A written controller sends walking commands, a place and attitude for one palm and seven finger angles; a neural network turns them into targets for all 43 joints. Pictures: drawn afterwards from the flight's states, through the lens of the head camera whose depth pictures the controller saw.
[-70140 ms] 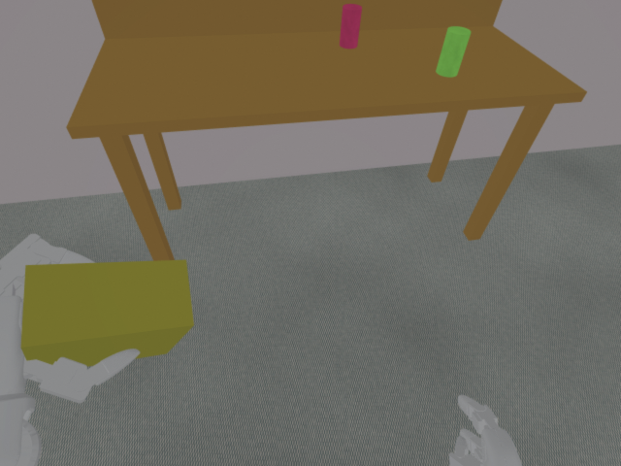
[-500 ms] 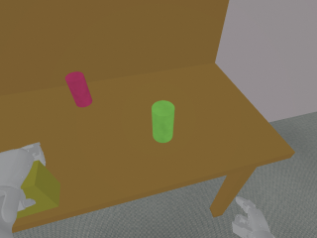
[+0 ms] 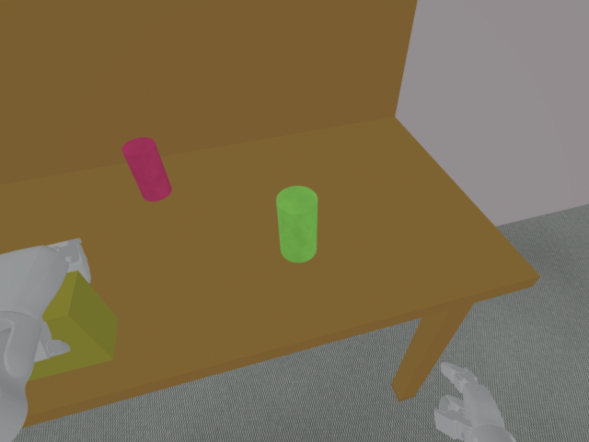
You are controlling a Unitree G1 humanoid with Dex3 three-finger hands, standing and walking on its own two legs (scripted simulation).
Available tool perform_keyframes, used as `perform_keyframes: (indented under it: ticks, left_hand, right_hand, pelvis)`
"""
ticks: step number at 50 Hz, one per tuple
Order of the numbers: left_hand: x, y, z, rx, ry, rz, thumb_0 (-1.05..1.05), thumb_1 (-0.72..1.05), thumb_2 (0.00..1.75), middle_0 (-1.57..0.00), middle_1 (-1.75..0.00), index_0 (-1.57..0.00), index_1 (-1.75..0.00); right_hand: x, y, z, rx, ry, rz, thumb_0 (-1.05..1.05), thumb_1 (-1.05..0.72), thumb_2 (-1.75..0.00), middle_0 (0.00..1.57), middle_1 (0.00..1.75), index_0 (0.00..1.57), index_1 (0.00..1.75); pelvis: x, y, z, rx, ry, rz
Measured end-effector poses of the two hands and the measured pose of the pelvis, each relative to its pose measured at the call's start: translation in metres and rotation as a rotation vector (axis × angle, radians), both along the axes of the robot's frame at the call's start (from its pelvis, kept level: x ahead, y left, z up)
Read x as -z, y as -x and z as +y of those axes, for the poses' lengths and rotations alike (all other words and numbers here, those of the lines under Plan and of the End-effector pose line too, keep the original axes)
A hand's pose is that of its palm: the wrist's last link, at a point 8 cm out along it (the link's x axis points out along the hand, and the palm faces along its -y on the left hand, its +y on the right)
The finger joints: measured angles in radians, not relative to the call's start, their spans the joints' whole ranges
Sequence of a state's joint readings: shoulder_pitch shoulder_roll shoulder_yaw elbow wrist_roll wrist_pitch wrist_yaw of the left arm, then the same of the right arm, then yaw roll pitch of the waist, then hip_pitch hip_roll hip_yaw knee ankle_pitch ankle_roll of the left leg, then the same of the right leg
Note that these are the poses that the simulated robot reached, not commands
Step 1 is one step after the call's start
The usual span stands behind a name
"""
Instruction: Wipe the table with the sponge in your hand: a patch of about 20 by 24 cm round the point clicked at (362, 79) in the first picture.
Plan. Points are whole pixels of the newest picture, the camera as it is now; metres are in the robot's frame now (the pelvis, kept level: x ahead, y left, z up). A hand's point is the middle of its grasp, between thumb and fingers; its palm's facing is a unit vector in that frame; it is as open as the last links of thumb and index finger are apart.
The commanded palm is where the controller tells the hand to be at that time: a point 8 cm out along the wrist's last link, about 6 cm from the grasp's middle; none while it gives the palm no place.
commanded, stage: lift the sponge slowly off the table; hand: left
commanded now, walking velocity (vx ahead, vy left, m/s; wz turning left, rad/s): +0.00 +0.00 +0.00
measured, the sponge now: (54, 336) +0.20 +0.37 +0.04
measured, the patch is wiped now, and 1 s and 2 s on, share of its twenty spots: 1.00 1.00 1.00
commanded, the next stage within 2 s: bring the sponge back beside the body in 0.78 s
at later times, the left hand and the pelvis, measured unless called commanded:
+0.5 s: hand (35, 290) +0.21 +0.35 +0.13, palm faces +0.00 -0.02 -1.00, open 10.5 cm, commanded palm +0.18 +0.35 +0.20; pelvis -0.01 -0.02 +0.00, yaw +1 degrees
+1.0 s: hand (43, 279) +0.22 +0.34 +0.14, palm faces +0.03 -0.02 -1.00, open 10.5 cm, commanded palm +0.18 +0.34 +0.21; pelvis -0.01 -0.01 +0.00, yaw +0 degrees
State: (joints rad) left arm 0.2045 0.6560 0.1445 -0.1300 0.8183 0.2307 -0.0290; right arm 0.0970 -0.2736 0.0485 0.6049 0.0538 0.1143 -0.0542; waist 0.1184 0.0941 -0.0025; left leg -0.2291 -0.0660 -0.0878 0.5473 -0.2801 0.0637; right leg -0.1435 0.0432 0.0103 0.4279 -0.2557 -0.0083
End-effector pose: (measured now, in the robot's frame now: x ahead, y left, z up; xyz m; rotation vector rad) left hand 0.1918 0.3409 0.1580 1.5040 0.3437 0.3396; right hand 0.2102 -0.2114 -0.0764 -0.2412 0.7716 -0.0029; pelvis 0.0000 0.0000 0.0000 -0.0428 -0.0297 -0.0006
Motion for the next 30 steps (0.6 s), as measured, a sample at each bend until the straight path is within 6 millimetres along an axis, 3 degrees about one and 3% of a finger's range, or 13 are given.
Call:
perform_keyframes:
  ticks: [6,16,24,30]
  left_hand:
    - [-0.01,0.004,-0.006,0.007,-0.016,-0.023,0.0,-0.56,1.02,-0.73,-1.31,-0.72,-1.37]
    - [-0.023,0.009,0.01,-0.082,-0.015,-0.007,0.0,-0.56,1.02,-0.73,-1.31,-0.72,-1.37]
    - [-0.027,0.003,-0.001,0.0,-0.019,0.013,0.0,-0.56,1.02,-0.73,-1.31,-0.72,-1.37]
    - [-0.042,-0.004,0.003,-0.006,-0.039,-0.04,0.0,-0.56,1.02,-0.73,-1.31,-0.72,-1.37]
  right_hand:
    - [0.0,0.0,-0.001,-0.011,-0.009,0.0,0.01,-0.91,-0.89,0.21,0.3,0.2,0.3]
    - [-0.005,-0.006,-0.006,-0.026,0.002,-0.024,0.01,-0.9,-0.89,0.21,0.3,0.2,0.3]
    - [-0.009,-0.007,-0.007,-0.03,0.017,-0.046,0.01,-0.91,-0.89,0.21,0.3,0.2,0.3]
    - [-0.009,-0.003,-0.006,-0.031,0.013,-0.035,0.01,-0.9,-0.89,0.21,0.3,0.2,0.3]
  pelvis:
    - [-0.001,0.001,-0.005,0.0,-0.004,-0.011]
    - [-0.002,0.006,-0.013,-0.014,-0.005,-0.03]
    - [-0.003,0.009,-0.015,-0.018,-0.007,-0.041]
    - [-0.003,0.01,-0.016,-0.013,-0.007,-0.043]
